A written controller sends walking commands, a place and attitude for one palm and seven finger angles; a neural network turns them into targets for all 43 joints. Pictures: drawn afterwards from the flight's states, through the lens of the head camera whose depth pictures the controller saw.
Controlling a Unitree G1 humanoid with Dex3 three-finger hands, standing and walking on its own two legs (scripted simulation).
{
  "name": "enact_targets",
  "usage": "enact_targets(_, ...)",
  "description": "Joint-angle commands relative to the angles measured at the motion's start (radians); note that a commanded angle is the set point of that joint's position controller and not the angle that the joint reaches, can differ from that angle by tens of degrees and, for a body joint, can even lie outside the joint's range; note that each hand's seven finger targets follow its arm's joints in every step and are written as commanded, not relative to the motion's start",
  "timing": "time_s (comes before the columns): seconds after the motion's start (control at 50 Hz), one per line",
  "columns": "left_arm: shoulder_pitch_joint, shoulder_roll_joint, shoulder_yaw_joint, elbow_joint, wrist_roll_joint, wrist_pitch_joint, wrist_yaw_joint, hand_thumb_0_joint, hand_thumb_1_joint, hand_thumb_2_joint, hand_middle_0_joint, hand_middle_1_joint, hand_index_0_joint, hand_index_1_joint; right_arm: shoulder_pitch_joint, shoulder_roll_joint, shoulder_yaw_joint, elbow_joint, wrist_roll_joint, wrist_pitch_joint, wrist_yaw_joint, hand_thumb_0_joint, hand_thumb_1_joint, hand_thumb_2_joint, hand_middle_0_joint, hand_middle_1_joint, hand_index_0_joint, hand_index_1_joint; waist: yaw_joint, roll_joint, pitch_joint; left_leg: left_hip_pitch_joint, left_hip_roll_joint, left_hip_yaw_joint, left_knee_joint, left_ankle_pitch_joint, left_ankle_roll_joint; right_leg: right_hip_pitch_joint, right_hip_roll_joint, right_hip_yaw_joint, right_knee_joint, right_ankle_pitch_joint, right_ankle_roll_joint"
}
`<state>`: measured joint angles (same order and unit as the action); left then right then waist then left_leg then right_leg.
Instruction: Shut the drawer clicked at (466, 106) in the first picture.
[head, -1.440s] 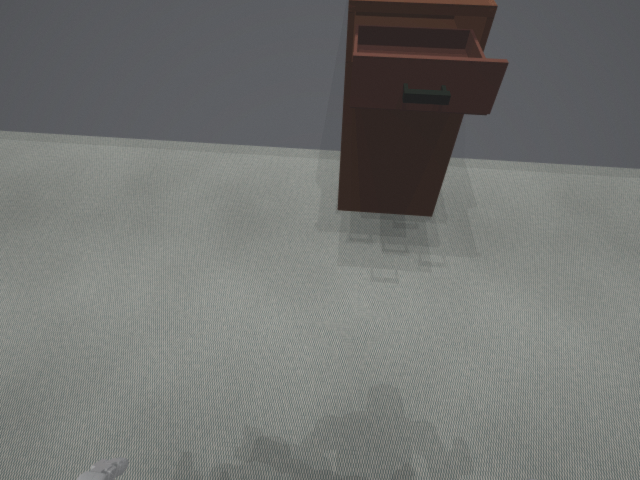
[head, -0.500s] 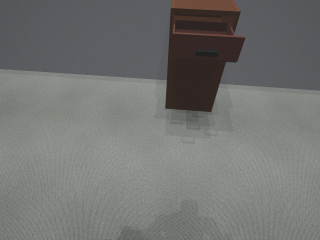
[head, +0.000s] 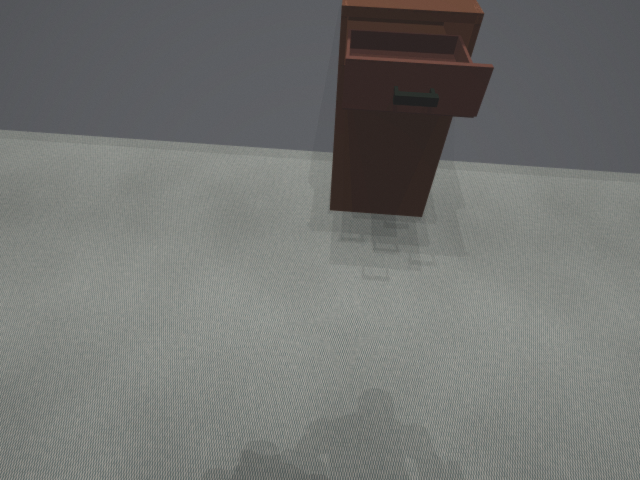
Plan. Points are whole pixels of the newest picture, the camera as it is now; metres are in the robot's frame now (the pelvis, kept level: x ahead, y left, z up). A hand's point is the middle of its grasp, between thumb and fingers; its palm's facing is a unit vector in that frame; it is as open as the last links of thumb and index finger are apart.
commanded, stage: look at it before walking up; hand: left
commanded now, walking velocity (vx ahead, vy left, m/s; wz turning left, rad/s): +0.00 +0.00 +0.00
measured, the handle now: (414, 94) +1.04 -0.19 -0.02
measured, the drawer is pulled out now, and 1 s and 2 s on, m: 0.30 0.30 0.30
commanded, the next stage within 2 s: walk to a spot facing it in 0.40 s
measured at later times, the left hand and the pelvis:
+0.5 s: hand out of the picture +0.08 +0.24 -0.16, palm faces -0.03 -0.94 -0.33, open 7.4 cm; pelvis +0.01 +0.00 +0.00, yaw +0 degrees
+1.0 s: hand out of the picture +0.04 +0.17 -0.18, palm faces -0.12 -0.97 -0.23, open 7.4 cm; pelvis -0.01 -0.02 -0.02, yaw -11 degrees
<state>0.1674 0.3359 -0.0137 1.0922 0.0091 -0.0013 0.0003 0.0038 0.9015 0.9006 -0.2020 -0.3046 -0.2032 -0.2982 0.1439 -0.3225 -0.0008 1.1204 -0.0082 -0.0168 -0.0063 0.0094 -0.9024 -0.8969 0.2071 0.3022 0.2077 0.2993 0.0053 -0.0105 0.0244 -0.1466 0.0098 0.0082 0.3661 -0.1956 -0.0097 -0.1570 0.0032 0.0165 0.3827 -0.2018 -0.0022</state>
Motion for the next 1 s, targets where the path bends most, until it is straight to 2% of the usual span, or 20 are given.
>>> enact_targets(0.0, -0.035, 0.198, 0.045, -0.059, 0.002, -0.028, 0.012, 0.000, 0.900, 0.900, -0.200, -0.300, -0.200, -0.300, -0.046, -0.208, -0.035, -0.062, 0.001, -0.026, -0.011, 0.000, -0.900, -0.900, 0.200, 0.300, 0.200, 0.300, -0.002, 0.019, -0.059, 0.023, 0.116, -0.101, -0.061, 0.127, 0.034, 0.005, -0.116, 0.103, -0.058, 0.128, -0.029)
enact_targets(0.36, -0.047, 0.203, 0.047, -0.063, 0.004, -0.029, 0.012, 0.000, 0.900, 0.900, -0.200, -0.300, -0.200, -0.300, -0.057, -0.210, -0.034, -0.065, 0.000, -0.025, -0.010, 0.000, -0.900, -0.900, 0.200, 0.300, 0.200, 0.300, -0.002, 0.007, -0.046, 0.033, 0.116, -0.096, -0.074, 0.133, 0.032, 0.009, -0.116, 0.106, -0.072, 0.146, -0.028)
enact_targets(0.44, -0.045, 0.205, 0.048, -0.064, 0.003, -0.030, 0.012, 0.000, 0.900, 0.900, -0.200, -0.300, -0.200, -0.300, -0.053, -0.206, -0.034, -0.064, 0.001, -0.024, -0.010, 0.000, -0.900, -0.900, 0.200, 0.300, 0.200, 0.300, -0.003, 0.003, -0.062, 0.043, 0.116, -0.094, -0.071, 0.141, 0.030, 0.019, -0.115, 0.108, -0.072, 0.161, -0.030)
enact_targets(0.52, -0.049, 0.213, 0.053, -0.070, 0.003, -0.027, 0.010, 0.000, 0.900, 0.900, -0.200, -0.300, -0.200, -0.300, -0.053, -0.220, -0.039, -0.066, -0.001, -0.026, -0.014, 0.000, -0.900, -0.900, 0.200, 0.300, 0.200, 0.300, -0.005, 0.010, -0.054, 0.063, 0.122, -0.071, -0.050, 0.151, 0.028, -0.006, -0.111, 0.125, -0.061, 0.202, -0.036)
enact_targets(0.54, -0.039, 0.194, 0.054, -0.075, 0.004, -0.020, 0.010, 0.000, 0.900, 0.900, -0.200, -0.300, -0.200, -0.300, -0.032, -0.192, -0.039, -0.069, -0.001, -0.022, -0.016, 0.000, -0.900, -0.900, 0.200, 0.300, 0.200, 0.300, -0.008, 0.009, -0.058, 0.063, 0.126, -0.056, -0.031, 0.157, 0.024, -0.015, -0.107, 0.133, -0.040, 0.229, -0.037)
enact_targets(0.58, 0.003, 0.117, 0.046, -0.078, 0.003, 0.002, 0.014, 0.000, 0.900, 0.900, -0.200, -0.300, -0.200, -0.300, 0.014, -0.110, -0.030, -0.074, -0.002, -0.008, -0.021, 0.000, -0.900, -0.900, 0.200, 0.300, 0.200, 0.300, -0.011, 0.004, -0.058, 0.058, 0.131, -0.021, 0.005, 0.156, 0.011, -0.046, -0.102, 0.142, 0.007, 0.266, -0.028)
enact_targets(0.62, 0.028, 0.105, 0.051, -0.100, 0.005, 0.017, 0.014, 0.000, 0.900, 0.900, -0.200, -0.300, -0.200, -0.300, 0.036, -0.104, -0.039, -0.098, -0.002, 0.005, -0.025, 0.000, -0.900, -0.900, 0.200, 0.300, 0.200, 0.300, -0.012, 0.010, -0.045, 0.049, 0.140, -0.007, 0.032, 0.124, 0.011, -0.094, -0.086, 0.155, 0.051, 0.254, -0.028)
enact_targets(0.68, 0.044, 0.098, 0.064, -0.144, 0.010, 0.030, 0.007, 0.000, 0.900, 0.900, -0.200, -0.300, -0.200, -0.300, 0.039, -0.118, -0.059, -0.145, -0.003, 0.015, -0.028, 0.000, -0.900, -0.900, 0.200, 0.300, 0.200, 0.300, -0.009, 0.036, -0.030, 0.018, 0.176, -0.013, 0.051, 0.063, 0.030, -0.161, -0.050, 0.153, 0.132, 0.207, -0.026)
enact_targets(0.76, 0.092, 0.070, 0.077, -0.183, 0.013, 0.036, -0.002, 0.000, 0.900, 0.900, -0.200, -0.300, -0.200, -0.300, 0.009, -0.126, -0.083, -0.197, -0.005, 0.019, -0.027, 0.000, -0.900, -0.900, 0.200, 0.300, 0.200, 0.300, 0.011, 0.103, -0.041, -0.034, 0.248, -0.028, 0.069, 0.035, 0.067, -0.198, -0.007, 0.111, 0.287, 0.134, -0.017)
enact_targets(0.8, 0.131, 0.049, 0.084, -0.191, 0.013, 0.037, -0.006, 0.000, 0.900, 0.900, -0.200, -0.300, -0.200, -0.300, -0.022, -0.122, -0.094, -0.222, -0.007, 0.018, -0.025, 0.000, -0.900, -0.900, 0.200, 0.300, 0.200, 0.300, 0.034, 0.137, -0.043, -0.073, 0.278, -0.020, 0.100, 0.049, 0.083, -0.190, 0.005, 0.076, 0.343, 0.029, -0.012)
enact_targets(0.82, 0.176, 0.047, 0.087, -0.187, 0.014, 0.035, -0.011, 0.000, 0.900, 0.900, -0.200, -0.300, -0.200, -0.300, -0.041, -0.121, -0.095, -0.231, -0.008, 0.020, -0.020, 0.000, -0.900, -0.900, 0.200, 0.300, 0.200, 0.300, 0.060, 0.130, -0.056, -0.122, 0.274, -0.002, 0.146, -0.063, 0.076, -0.132, 0.005, 0.072, 0.314, -0.041, -0.015)
enact_targets(0.84, 0.236, 0.063, 0.097, -0.178, 0.018, 0.032, -0.013, 0.000, 0.900, 0.900, -0.200, -0.300, -0.200, -0.300, -0.068, -0.103, -0.095, -0.248, -0.009, 0.026, -0.012, 0.000, -0.900, -0.900, 0.200, 0.300, 0.200, 0.300, 0.097, 0.011, -0.059, -0.204, 0.213, 0.043, 0.265, -0.249, 0.044, -0.072, -0.023, 0.156, 0.211, -0.095, -0.034)
enact_targets(0.86, 0.265, 0.126, 0.111, -0.184, 0.030, 0.021, -0.007, 0.000, 0.900, 0.900, -0.200, -0.300, -0.200, -0.300, -0.082, -0.044, -0.086, -0.276, -0.005, 0.035, -0.007, 0.000, -0.900, -0.900, 0.200, 0.300, 0.200, 0.300, 0.113, -0.285, -0.023, -0.376, 0.047, 0.123, 0.539, -0.446, -0.023, -0.057, -0.159, 0.507, -0.010, -0.280, -0.108)
enact_targets(0.88, 0.292, 0.156, 0.116, -0.204, 0.020, 0.015, 0.005, 0.000, 0.900, 0.900, -0.200, -0.300, -0.200, -0.300, -0.126, -0.035, -0.078, -0.309, -0.008, 0.036, -0.004, 0.000, -0.900, -0.900, 0.200, 0.300, 0.200, 0.300, 0.137, -0.342, 0.053, -0.508, -0.018, 0.011, 0.726, -0.467, -0.032, -0.108, -0.256, 0.813, -0.236, -0.440, -0.184)
enact_targets(0.9, 0.241, 0.153, 0.120, -0.220, 0.015, 0.012, 0.015, 0.000, 0.900, 0.900, -0.200, -0.300, -0.200, -0.300, -0.128, -0.051, -0.083, -0.312, -0.007, 0.028, -0.003, 0.000, -0.900, -0.900, 0.200, 0.300, 0.200, 0.300, 0.090, -0.224, 0.097, -0.539, 0.017, -0.076, 0.787, -0.354, -0.021, -0.126, -0.257, 0.846, -0.267, -0.492, -0.220)
enact_targets(0.92, 0.168, 0.125, 0.116, -0.236, 0.015, 0.006, 0.015, 0.000, 0.900, 0.900, -0.200, -0.300, -0.200, -0.300, -0.069, -0.056, -0.088, -0.297, -0.011, 0.016, 0.002, 0.000, -0.900, -0.900, 0.200, 0.300, 0.200, 0.300, 0.032, -0.126, 0.069, -0.506, 0.043, -0.089, 0.767, -0.270, -0.020, -0.114, -0.226, 0.744, -0.211, -0.464, -0.219)
enact_targets(0.94, 0.144, 0.108, 0.114, -0.250, 0.016, -0.004, 0.015, 0.000, 0.900, 0.900, -0.200, -0.300, -0.200, -0.300, -0.023, -0.050, -0.089, -0.277, -0.013, 0.008, 0.007, 0.000, -0.900, -0.900, 0.200, 0.300, 0.200, 0.300, 0.016, -0.090, 0.000, -0.444, 0.050, -0.066, 0.717, -0.245, -0.025, -0.102, -0.197, 0.658, -0.176, -0.423, -0.209)
enact_targets(0.96, 0.144, 0.092, 0.113, -0.251, 0.017, -0.011, 0.012, 0.000, 0.900, 0.900, -0.200, -0.300, -0.200, -0.300, -0.010, -0.032, -0.087, -0.271, -0.014, 0.003, 0.008, 0.000, -0.900, -0.900, 0.200, 0.300, 0.200, 0.300, 0.013, -0.100, -0.031, -0.398, 0.039, -0.046, 0.673, -0.217, -0.029, -0.097, -0.158, 0.587, -0.158, -0.370, -0.195)
enact_targets(0.98, 0.169, 0.081, 0.113, -0.244, 0.015, -0.016, 0.009, 0.000, 0.900, 0.900, -0.200, -0.300, -0.200, -0.300, -0.020, -0.021, -0.085, -0.274, -0.013, 0.002, 0.009, 0.000, -0.900, -0.900, 0.200, 0.300, 0.200, 0.300, 0.024, -0.107, -0.035, -0.375, 0.028, -0.033, 0.632, -0.197, -0.031, -0.098, -0.135, 0.558, -0.153, -0.325, -0.191)
